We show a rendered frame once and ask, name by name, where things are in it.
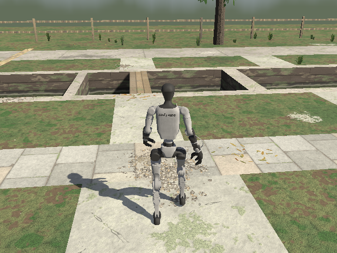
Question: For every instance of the robot left forearm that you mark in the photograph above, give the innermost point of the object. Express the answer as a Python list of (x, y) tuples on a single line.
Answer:
[(145, 135)]

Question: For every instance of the robot right forearm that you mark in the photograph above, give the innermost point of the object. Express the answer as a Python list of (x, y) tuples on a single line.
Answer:
[(194, 142)]

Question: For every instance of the robot left upper arm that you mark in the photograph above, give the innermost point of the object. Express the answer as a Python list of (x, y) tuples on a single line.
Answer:
[(149, 119)]

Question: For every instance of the left robot shin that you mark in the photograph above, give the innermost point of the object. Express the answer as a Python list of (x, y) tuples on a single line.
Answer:
[(156, 200)]

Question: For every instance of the robot right upper arm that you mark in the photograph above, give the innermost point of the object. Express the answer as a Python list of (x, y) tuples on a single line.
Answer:
[(187, 120)]

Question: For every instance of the humanoid robot torso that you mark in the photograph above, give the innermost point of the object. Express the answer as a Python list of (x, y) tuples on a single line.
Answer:
[(168, 125)]

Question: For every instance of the left robot hand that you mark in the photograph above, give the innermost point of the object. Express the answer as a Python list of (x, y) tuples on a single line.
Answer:
[(147, 144)]

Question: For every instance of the right robot hand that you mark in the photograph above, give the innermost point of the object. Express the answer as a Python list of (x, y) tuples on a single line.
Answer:
[(199, 157)]

